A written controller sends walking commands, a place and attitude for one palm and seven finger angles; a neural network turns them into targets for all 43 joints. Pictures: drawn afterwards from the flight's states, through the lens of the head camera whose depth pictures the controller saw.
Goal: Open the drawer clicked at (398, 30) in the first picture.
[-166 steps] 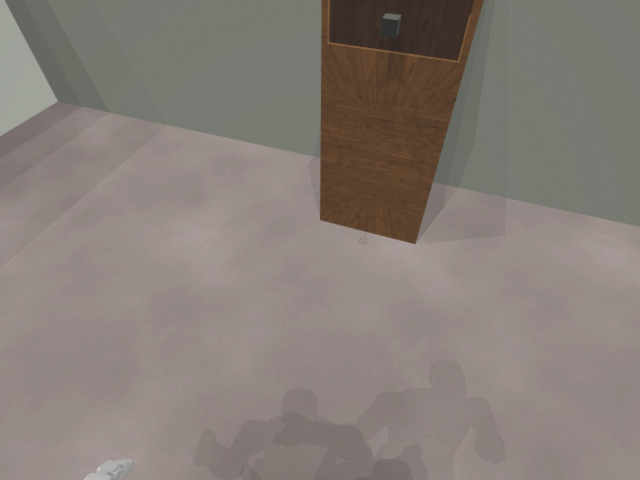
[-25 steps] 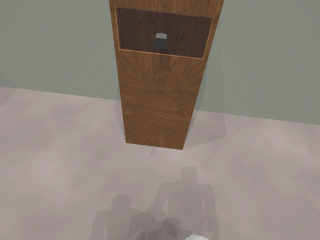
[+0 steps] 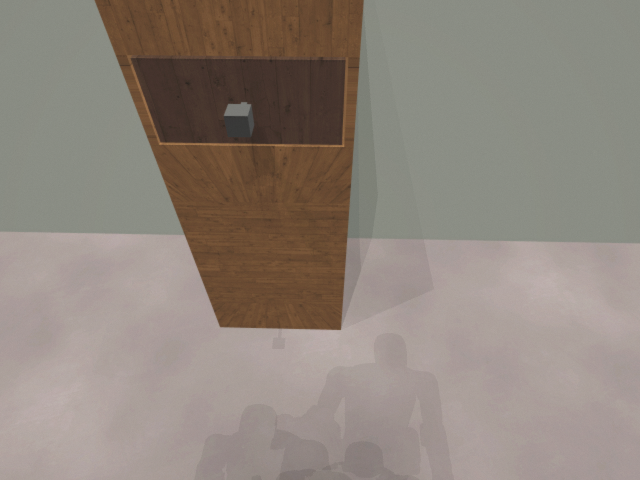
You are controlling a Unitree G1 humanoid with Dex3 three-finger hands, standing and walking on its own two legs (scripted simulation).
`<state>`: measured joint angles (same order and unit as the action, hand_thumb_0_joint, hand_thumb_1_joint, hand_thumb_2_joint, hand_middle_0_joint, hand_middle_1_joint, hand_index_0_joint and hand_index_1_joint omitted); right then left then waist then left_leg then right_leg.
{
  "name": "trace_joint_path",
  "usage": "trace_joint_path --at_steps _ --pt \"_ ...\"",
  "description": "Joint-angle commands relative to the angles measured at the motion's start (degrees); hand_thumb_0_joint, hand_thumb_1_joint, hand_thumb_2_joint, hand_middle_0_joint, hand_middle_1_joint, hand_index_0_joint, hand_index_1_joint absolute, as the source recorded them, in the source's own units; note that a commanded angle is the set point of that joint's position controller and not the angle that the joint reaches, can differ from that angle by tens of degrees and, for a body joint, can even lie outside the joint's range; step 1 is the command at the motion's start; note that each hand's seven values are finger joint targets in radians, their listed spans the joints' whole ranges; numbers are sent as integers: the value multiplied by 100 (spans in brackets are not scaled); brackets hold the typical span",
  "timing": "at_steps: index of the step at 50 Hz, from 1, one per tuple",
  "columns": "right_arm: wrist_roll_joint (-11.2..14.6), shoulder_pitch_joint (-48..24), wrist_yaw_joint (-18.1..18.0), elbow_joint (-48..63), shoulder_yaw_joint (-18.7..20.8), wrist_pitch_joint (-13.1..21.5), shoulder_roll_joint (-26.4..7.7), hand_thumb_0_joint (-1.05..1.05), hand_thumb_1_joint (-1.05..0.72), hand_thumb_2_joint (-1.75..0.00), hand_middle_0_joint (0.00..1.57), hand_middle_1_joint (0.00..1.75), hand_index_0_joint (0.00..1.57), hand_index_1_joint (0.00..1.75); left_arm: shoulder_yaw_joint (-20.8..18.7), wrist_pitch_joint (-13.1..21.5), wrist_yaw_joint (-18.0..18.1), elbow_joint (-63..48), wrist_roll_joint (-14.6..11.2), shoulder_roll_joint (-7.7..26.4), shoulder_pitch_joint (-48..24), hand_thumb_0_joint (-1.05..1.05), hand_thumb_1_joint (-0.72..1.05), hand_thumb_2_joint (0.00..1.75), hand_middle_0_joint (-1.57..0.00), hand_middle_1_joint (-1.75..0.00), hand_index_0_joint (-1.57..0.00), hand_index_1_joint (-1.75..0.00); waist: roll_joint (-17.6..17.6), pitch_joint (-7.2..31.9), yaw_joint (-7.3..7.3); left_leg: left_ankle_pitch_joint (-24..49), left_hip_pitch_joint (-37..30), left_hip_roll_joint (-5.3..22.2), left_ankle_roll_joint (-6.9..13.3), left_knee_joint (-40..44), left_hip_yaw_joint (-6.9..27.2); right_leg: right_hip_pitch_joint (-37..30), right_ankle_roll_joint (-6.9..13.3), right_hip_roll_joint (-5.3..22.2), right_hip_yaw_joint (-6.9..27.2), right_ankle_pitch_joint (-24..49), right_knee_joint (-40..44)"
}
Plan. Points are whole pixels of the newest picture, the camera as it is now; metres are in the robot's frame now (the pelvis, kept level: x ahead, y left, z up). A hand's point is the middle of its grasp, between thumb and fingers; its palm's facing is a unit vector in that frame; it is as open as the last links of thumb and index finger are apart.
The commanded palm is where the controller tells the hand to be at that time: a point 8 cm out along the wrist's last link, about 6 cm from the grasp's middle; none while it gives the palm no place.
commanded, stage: take the last steps up to it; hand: left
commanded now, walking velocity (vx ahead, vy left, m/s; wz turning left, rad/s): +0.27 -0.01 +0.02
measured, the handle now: (241, 115) +0.71 +0.18 +0.10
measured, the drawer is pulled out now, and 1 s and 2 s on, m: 0.00 0.00 0.00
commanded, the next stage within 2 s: come to a stop and stand still in 0.30 s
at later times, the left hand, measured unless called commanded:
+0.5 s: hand out of the picture +0.16 +0.19 -0.18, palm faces +0.06 -0.99 -0.15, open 7.4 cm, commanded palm none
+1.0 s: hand (195, 449) +0.21 +0.20 -0.17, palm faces +0.09 -0.97 -0.22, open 7.4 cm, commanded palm none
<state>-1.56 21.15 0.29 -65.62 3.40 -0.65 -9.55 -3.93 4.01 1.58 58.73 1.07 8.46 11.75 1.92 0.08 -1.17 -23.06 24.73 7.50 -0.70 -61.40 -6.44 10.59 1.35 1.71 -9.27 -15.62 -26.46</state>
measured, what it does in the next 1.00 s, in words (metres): walks ahead: left foot, then right foot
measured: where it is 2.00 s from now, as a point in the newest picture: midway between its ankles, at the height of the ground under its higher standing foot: outside the picture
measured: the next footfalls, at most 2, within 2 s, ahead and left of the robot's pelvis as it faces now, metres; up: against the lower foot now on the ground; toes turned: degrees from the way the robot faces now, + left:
left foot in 0.24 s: +0.22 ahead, +0.12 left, +0.00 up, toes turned +9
right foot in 0.64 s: +0.26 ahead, -0.12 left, +0.00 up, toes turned -6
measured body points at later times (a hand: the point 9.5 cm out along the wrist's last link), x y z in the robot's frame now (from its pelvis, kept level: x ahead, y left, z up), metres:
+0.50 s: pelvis +0.15 +0.03 +0.00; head +0.17 +0.04 +0.45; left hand +0.15 +0.25 -0.16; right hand +0.19 -0.21 -0.14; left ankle +0.18 +0.11 -0.74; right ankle +0.17 -0.11 -0.68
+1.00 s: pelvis +0.14 +0.02 -0.01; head +0.16 +0.02 +0.44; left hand +0.20 +0.26 -0.15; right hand +0.19 -0.22 -0.16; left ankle +0.10 +0.14 -0.73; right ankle +0.23 -0.12 -0.74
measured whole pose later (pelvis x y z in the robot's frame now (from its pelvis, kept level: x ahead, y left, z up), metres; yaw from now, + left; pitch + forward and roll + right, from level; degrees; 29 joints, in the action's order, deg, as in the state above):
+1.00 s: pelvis +0.14 +0.02 -0.01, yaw +1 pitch +0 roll +1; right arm -0.4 12.3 -0.5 -59.7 3.2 -2.2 -10.4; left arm -3.1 -1.4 2.2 56.7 2.0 9.3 9.4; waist -0.5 -3.0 1.6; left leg -22.7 13.1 1.0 -1.5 -35.6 -2.5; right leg 21.0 -0.8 5.3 -5.0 -6.9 -28.1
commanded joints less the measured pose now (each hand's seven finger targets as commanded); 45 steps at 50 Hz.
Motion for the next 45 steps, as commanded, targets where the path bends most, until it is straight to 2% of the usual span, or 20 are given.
trace_joint_path --at_steps 1,8,10,11,12,13,14,16,19,23,25,27,30,31,32,33,34,36,39,45 --pt "-26 -179 30 608 48 165 -29 0 -90 -90 20 30 20 30 34 13 -24 174 61 554 736 0 90 90 -20 -30 -20 -30 -780 -610 -12 543 830 140 -85 338 140 22 774 1460 1060 911 1596" --pt "17 -959 113 985 -12 291 -150 0 -90 -90 20 30 20 30 33 22 -54 348 47 831 1054 0 90 90 -20 -30 -20 -30 -860 -598 157 875 56 -166 61 2289 -122 -310 724 1347 968 1569 1188" --pt "5 -517 67 838 6 338 -274 0 -90 -90 20 30 20 30 19 -3 -60 367 16 867 1008 0 90 90 -20 -30 -20 -30 -555 -427 -120 1245 -980 -402 120 2896 -293 -40 569 1152 764 1897 477" --pt "-19 54 24 649 45 380 -480 0 -90 -90 20 30 20 30 42 -25 -68 368 -11 800 1028 0 90 90 -20 -30 -20 -30 -191 -100 -351 1516 -1901 -395 171 3305 -173 195 405 872 534 2060 -505" --pt "-85 645 -50 536 163 427 -1025 0 -90 -90 20 30 20 30 78 -40 -106 303 -56 559 1231 0 90 90 -20 -30 -20 -30 914 413 -507 1908 -2993 674 571 3682 1217 1118 84 314 174 909 -1911" --pt "-29 1018 -97 481 231 394 -1464 0 -90 -90 20 30 20 30 137 -35 -143 143 -86 391 1215 0 90 90 -20 -30 -20 -30 1832 723 -541 2426 -3392 1851 1204 4368 2737 1975 -79 -197 98 -1777 -3516" --pt "27 874 -126 531 202 321 -1486 0 -90 -90 20 30 20 30 104 -73 -121 31 -29 600 948 0 90 90 -20 -30 -20 -30 1160 428 -519 1951 -2905 1964 1431 4502 2805 2086 21 46 607 -1918 -4147" --pt "27 46 -169 667 72 378 -901 0 -90 -90 20 30 20 30 82 -125 -140 137 18 435 724 0 90 90 -20 -30 -20 -30 692 -340 -252 1445 -1760 1538 1182 4844 2121 2267 -20 396 802 -1096 -4442" --pt "61 -377 -195 690 -63 478 -505 0 -90 -90 20 30 20 30 105 -233 -188 341 46 214 1132 0 90 90 -20 -30 -20 -30 291 -248 139 2258 -1314 995 891 4890 1027 1663 -163 504 755 -340 -3887" --pt "48 -530 -250 695 -90 425 -449 0 -90 -90 20 30 20 30 168 -414 -69 329 2 -15 1164 0 90 90 -20 -30 -20 -30 95 -30 243 3977 -1203 844 946 4577 484 1065 -323 435 727 -167 -2459" --pt "47 -604 -260 652 -85 367 -539 0 -90 -90 20 30 20 30 199 -454 -24 262 -12 10 1044 0 90 90 -20 -30 -20 -30 284 -19 235 4207 -1226 851 931 4413 431 801 -347 353 632 -78 -1825" --pt "52 -649 -264 599 -32 272 -628 0 -90 -90 20 30 20 30 185 -481 -4 198 -8 136 914 0 90 90 -20 -30 -20 -30 578 -32 201 3798 -1253 853 918 4245 498 561 -340 298 554 -49 -1215" --pt "95 -676 -243 540 1 162 -563 0 -90 -90 20 30 20 30 126 -452 28 191 21 452 1031 0 90 90 -20 -30 -20 -30 415 -209 353 2733 -895 503 545 3783 407 11 -310 334 629 1098 -111" --pt "121 -577 -220 530 6 127 -412 0 -90 -90 20 30 20 30 97 -408 51 163 47 697 987 0 90 90 -20 -30 -20 -30 -77 -172 301 1917 -764 172 287 3423 241 -83 -187 666 1131 1979 127" --pt "141 -408 -184 560 -9 79 -236 0 -90 -90 20 30 20 30 80 -373 66 76 64 930 820 0 90 90 -20 -30 -20 -30 -754 -137 155 783 -600 -246 89 3024 37 2 128 1296 1802 2818 266" --pt "143 -186 -158 527 9 8 -154 0 -90 -90 20 30 20 30 59 -374 51 18 42 1164 681 0 90 90 -20 -30 -20 -30 -1018 8 47 17 -797 -526 4 2560 -58 189 470 1818 1948 3198 514" --pt "127 -167 -167 518 26 -90 -119 0 -90 -90 20 30 20 30 39 -378 64 -37 40 1192 604 0 90 90 -20 -30 -20 -30 -1250 117 94 -593 -859 -558 -31 1895 31 298 760 1991 2097 3302 724" --pt "112 -322 -181 535 71 -187 -252 0 -90 -90 20 30 20 30 2 -404 112 -123 35 1089 386 0 90 90 -20 -30 -20 -30 -1469 65 191 -834 -511 -541 -19 752 453 365 982 1959 2092 3113 829" --pt "107 -297 -148 572 98 -208 -308 0 -90 -90 20 30 20 30 -89 -433 160 -268 42 1069 182 0 90 90 -20 -30 -20 -30 -1008 202 190 -528 -102 -533 -78 154 629 40 979 1858 1788 2822 742" --pt "98 -465 -87 781 56 -139 -246 0 -90 -90 20 30 20 30 -177 -464 127 -355 114 1191 243 0 90 90 -20 -30 -20 -30 -1322 391 372 -515 -407 -599 -108 1629 466 -225 859 1666 1864 1419 922"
